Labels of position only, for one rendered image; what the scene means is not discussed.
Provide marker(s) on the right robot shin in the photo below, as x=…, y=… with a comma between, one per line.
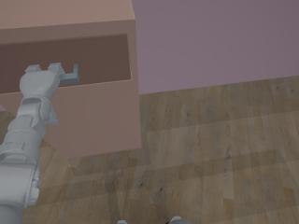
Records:
x=175, y=218

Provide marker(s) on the drawer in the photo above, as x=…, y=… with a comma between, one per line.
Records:
x=100, y=59

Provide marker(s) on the left robot forearm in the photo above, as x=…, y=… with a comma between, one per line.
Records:
x=24, y=133

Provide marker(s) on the cabinet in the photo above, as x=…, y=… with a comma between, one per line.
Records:
x=93, y=119

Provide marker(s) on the handle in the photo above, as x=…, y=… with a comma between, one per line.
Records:
x=70, y=78

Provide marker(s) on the left robot upper arm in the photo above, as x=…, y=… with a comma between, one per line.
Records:
x=19, y=188

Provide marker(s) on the left robot hand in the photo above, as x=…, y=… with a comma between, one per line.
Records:
x=44, y=83

